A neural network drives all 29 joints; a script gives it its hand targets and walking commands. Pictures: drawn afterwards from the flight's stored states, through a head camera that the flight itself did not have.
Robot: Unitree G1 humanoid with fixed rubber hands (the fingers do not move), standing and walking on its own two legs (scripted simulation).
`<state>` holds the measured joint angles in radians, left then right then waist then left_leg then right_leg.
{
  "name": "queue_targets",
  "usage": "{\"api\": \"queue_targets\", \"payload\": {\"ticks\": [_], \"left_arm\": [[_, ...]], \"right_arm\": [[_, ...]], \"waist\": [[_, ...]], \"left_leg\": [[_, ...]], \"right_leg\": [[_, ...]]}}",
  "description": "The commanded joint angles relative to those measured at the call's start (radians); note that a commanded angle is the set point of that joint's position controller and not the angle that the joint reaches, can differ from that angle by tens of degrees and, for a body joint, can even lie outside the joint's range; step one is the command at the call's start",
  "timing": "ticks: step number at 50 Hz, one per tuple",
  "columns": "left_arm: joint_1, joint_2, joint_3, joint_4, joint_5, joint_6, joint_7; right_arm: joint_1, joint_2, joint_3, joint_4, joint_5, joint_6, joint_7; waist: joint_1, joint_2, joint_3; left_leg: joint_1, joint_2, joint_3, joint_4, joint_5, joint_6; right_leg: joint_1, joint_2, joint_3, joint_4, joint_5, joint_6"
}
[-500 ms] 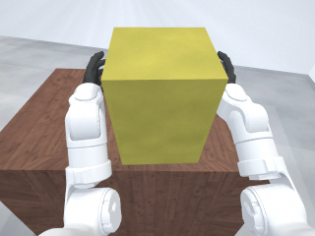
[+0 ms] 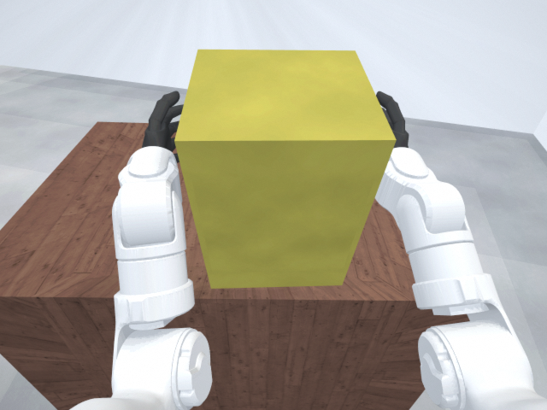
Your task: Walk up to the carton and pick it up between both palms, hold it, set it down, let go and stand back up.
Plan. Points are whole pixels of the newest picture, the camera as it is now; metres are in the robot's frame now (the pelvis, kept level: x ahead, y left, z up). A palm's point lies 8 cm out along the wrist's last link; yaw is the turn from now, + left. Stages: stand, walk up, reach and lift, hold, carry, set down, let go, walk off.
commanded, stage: hold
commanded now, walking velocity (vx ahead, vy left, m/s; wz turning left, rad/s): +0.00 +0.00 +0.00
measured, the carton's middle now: (277, 179) +0.37 +0.01 +0.21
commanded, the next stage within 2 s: none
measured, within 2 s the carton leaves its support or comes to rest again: neither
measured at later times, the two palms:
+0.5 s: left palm (164, 152) +0.35 +0.15 +0.26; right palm (390, 153) +0.36 -0.14 +0.25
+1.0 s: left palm (159, 152) +0.36 +0.16 +0.26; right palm (385, 151) +0.36 -0.13 +0.25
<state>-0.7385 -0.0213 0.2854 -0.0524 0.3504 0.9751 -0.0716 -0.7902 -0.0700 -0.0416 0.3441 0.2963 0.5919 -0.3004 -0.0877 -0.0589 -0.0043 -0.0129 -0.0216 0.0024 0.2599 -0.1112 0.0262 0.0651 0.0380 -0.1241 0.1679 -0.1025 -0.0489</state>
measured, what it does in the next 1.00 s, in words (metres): stands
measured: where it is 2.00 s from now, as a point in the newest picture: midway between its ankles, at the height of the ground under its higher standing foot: outside the picture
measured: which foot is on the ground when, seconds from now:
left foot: down 0.00-1.00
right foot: down 0.00-1.00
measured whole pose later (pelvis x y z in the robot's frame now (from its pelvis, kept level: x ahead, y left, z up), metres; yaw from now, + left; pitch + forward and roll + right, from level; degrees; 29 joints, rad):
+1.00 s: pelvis +0.00 +0.00 +0.00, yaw +0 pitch -7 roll -1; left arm -0.78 -0.01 0.29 -0.01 0.35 0.97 -0.07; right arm -0.83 -0.06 -0.07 0.39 0.28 0.59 -0.29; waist -0.08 -0.06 0.01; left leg -0.03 -0.03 0.00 0.26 -0.11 0.03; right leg 0.04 0.03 -0.12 0.19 -0.11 -0.05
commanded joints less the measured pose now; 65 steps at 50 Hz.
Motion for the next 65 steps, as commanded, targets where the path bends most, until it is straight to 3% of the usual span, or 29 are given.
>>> {"api": "queue_targets", "payload": {"ticks": [1, 9, 14, 16, 19, 23, 28, 32, 39, 43, 46, 49, 52, 56, 59, 65], "left_arm": [[-0.578, -0.364, -0.35, -0.081, -0.16, -0.06, -0.129], [-0.6, -0.374, -0.346, -0.039, -0.17, -0.071, -0.123], [-0.598, -0.371, -0.359, -0.09, -0.177, -0.081, -0.128], [-0.587, -0.376, -0.376, -0.118, -0.179, -0.081, -0.128], [-0.578, -0.367, -0.361, -0.068, -0.162, -0.067, -0.13], [-0.587, -0.363, -0.337, -0.038, -0.163, -0.065, -0.131], [-0.566, -0.373, -0.342, -0.064, -0.163, -0.074, -0.134], [-0.557, -0.377, -0.381, -0.141, -0.177, -0.075, -0.134], [-0.581, -0.36, -0.371, -0.108, -0.167, -0.059, -0.128], [-0.572, -0.366, -0.333, -0.016, -0.158, -0.054, -0.124], [-0.589, -0.367, -0.339, -0.047, -0.166, -0.062, -0.123], [-0.575, -0.381, -0.363, -0.09, -0.163, -0.066, -0.122], [-0.575, -0.379, -0.381, -0.115, -0.178, -0.067, -0.131], [-0.574, -0.378, -0.376, -0.117, -0.179, -0.064, -0.128], [-0.564, -0.379, -0.383, -0.123, -0.177, -0.061, -0.124], [-0.585, -0.369, -0.347, -0.052, -0.17, -0.056, -0.124]], "right_arm": [[-0.619, 0.301, 0.219, -0.159, 0.06, -0.042, 0.047], [-0.651, 0.3, 0.19, -0.143, 0.039, -0.048, 0.052], [-0.646, 0.325, 0.221, -0.203, 0.054, -0.052, 0.043], [-0.633, 0.323, 0.232, -0.215, 0.065, -0.052, 0.039], [-0.618, 0.306, 0.21, -0.158, 0.06, -0.041, 0.042], [-0.643, 0.309, 0.207, -0.148, 0.047, -0.044, 0.048], [-0.624, 0.32, 0.229, -0.198, 0.06, -0.048, 0.041], [-0.61, 0.324, 0.259, -0.247, 0.081, -0.05, 0.027], [-0.609, 0.303, 0.22, -0.174, 0.061, -0.04, 0.041], [-0.644, 0.292, 0.189, -0.14, 0.038, -0.043, 0.049], [-0.638, 0.298, 0.188, -0.14, 0.045, -0.045, 0.051], [-0.632, 0.297, 0.202, -0.173, 0.055, -0.047, 0.044], [-0.621, 0.308, 0.228, -0.199, 0.065, -0.044, 0.037], [-0.633, 0.311, 0.24, -0.225, 0.07, -0.041, 0.038], [-0.625, 0.307, 0.235, -0.213, 0.071, -0.042, 0.041], [-0.651, 0.3, 0.206, -0.163, 0.051, -0.041, 0.05]], "waist": [[0.001, 0.078, -0.266], [-0.008, 0.077, -0.298], [-0.005, 0.055, -0.379], [-0.009, 0.085, -0.389], [-0.005, 0.091, -0.301], [-0.001, 0.057, -0.264], [0.007, 0.049, -0.336], [-0.007, 0.076, -0.413], [-0.008, 0.085, -0.275], [-0.003, 0.068, -0.227], [-0.003, 0.072, -0.276], [-0.008, 0.096, -0.354], [-0.014, 0.078, -0.392], [-0.008, 0.056, -0.378], [-0.006, 0.081, -0.344], [0.002, 0.056, -0.28]], "left_leg": [[0.019, 0.006, -0.004, -0.029, 0.114, -0.047], [0.008, 0.007, -0.005, -0.033, 0.076, -0.044], [0.049, -0.004, -0.001, -0.008, 0.173, -0.037], [0.072, -0.002, -0.007, 0.004, 0.225, -0.047], [0.036, 0.004, -0.007, -0.016, 0.142, -0.05], [-0.009, 0.005, -0.001, -0.03, 0.085, -0.039], [0.034, -0.002, -0.003, -0.016, 0.175, -0.035], [0.11, -0.002, -0.01, 0.012, 0.296, -0.048], [0.022, 0.005, -0.007, -0.03, 0.114, -0.047], [-0.026, 0.012, -0.003, -0.048, 0.038, -0.046], [-0.011, 0.01, -0.003, -0.041, 0.069, -0.043], [0.061, 0.006, -0.011, -0.013, 0.201, -0.055], [0.099, 0.005, -0.013, 0.012, 0.269, -0.059], [0.086, -0.001, -0.01, -0.001, 0.224, -0.051], [0.069, 0.008, -0.016, -0.007, 0.217, -0.057], [-0.004, 0.01, -0.007, -0.036, 0.072, -0.044]], "right_leg": [[0.063, -0.025, 0.043, 0.005, 0.111, 0.063], [0.075, -0.022, 0.045, 0.014, 0.081, 0.062], [0.093, -0.021, 0.045, 0.017, 0.167, 0.073], [0.096, -0.016, 0.046, 0.023, 0.2, 0.066], [0.062, -0.02, 0.042, 0.008, 0.122, 0.061], [0.068, -0.028, 0.044, 0.008, 0.094, 0.068], [0.104, -0.027, 0.054, 0.01, 0.185, 0.071], [0.104, -0.021, 0.051, 0.017, 0.273, 0.068], [0.065, -0.024, 0.043, 0.01, 0.11, 0.064], [0.067, -0.02, 0.036, 0.009, 0.053, 0.062], [0.08, -0.021, 0.04, 0.014, 0.083, 0.063], [0.095, -0.011, 0.041, 0.021, 0.174, 0.06], [0.086, -0.014, 0.043, 0.012, 0.226, 0.06], [0.082, -0.019, 0.042, 0.009, 0.196, 0.068], [0.072, -0.017, 0.043, 0.007, 0.179, 0.061], [0.068, -0.019, 0.037, 0.012, 0.084, 0.065]]}}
